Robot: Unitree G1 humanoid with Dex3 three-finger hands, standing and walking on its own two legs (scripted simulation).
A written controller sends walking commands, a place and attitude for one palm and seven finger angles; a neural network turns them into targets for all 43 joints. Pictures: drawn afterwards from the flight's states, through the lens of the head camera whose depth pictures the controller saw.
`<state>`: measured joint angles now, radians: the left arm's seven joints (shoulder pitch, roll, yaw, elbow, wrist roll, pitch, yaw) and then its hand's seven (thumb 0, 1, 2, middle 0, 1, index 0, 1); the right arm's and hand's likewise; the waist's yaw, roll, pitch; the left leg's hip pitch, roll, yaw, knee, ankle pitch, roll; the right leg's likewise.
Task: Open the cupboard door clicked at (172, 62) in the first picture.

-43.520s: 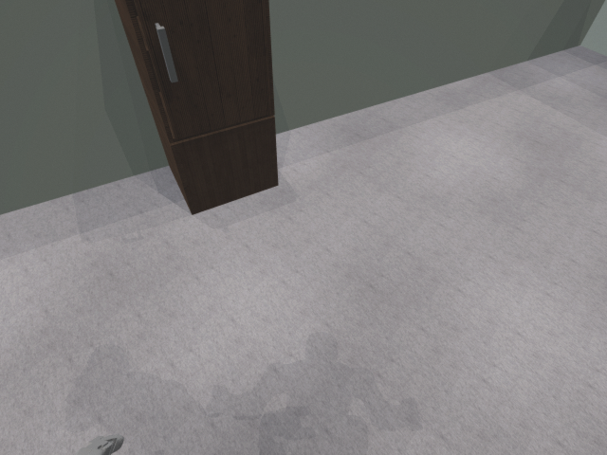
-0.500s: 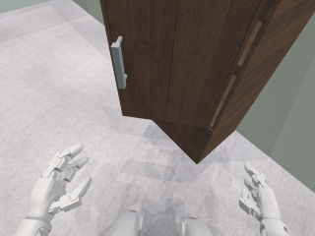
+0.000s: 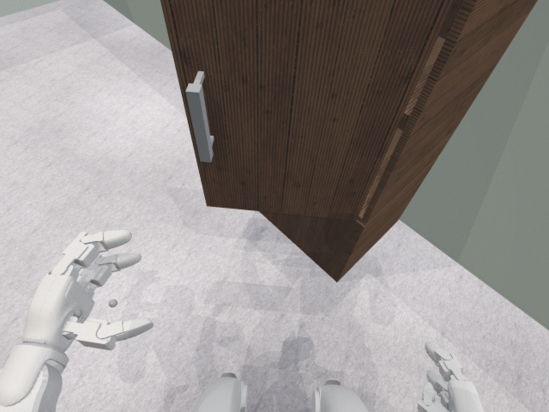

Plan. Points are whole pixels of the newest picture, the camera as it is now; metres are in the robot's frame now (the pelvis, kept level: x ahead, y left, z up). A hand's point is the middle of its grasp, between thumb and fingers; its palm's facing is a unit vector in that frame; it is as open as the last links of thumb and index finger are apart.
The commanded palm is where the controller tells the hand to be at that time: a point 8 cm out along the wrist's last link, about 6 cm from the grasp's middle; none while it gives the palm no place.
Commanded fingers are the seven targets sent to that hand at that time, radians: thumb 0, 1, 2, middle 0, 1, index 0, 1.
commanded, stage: raise the hand with hooked fingers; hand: left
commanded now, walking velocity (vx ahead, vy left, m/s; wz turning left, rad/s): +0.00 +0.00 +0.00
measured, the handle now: (203, 119) +0.58 +0.17 +0.06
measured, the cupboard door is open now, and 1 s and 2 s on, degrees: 41 41 41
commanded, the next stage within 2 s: move the hooked fingers beside the handle in 1.12 s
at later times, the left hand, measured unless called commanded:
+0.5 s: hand (86, 262) +0.29 +0.26 +0.07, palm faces -0.02 -1.00 -0.05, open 13.9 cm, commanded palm +0.26 +0.31 +0.08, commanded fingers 0.00 -0.50 0.30 -0.30 -1.20 -0.30 -1.20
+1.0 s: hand (93, 250) +0.30 +0.26 +0.08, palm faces -0.04 -1.00 -0.04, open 14.0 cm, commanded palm +0.28 +0.31 +0.08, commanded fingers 0.00 -0.50 0.30 -0.30 -1.20 -0.30 -1.20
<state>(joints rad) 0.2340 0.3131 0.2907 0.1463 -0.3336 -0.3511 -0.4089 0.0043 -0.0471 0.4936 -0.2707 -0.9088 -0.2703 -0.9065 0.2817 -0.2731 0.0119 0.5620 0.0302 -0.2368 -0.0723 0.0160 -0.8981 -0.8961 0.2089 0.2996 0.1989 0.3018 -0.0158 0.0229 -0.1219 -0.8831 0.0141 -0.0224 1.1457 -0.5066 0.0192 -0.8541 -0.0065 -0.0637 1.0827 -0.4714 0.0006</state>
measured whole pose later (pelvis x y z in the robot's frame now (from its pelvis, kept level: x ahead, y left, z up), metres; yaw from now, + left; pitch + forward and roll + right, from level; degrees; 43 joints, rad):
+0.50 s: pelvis +0.01 +0.00 +0.01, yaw +0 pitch +13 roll -3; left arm 0.04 0.40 0.40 0.33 -0.36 -0.29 -0.52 -0.01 -0.49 0.31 -0.30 -1.19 -0.30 -1.19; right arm 0.26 -0.27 0.05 0.54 0.03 -0.22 -0.07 0.01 -0.90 -0.90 0.21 0.30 0.20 0.30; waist 0.00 0.03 -0.11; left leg -0.81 0.02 -0.03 1.07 -0.49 0.01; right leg -0.77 0.00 -0.07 1.00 -0.46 0.00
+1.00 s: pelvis +0.01 -0.01 +0.02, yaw -1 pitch +13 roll -2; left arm -0.01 0.41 0.44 0.42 -0.37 -0.31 -0.56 -0.01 -0.50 0.30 -0.30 -1.20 -0.30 -1.20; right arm 0.30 -0.29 0.03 0.54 0.03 -0.20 -0.07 0.01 -0.90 -0.90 0.21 0.30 0.20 0.30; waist -0.02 0.02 -0.10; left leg -0.79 0.03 -0.02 1.04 -0.48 0.01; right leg -0.77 0.01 -0.06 0.98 -0.44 -0.01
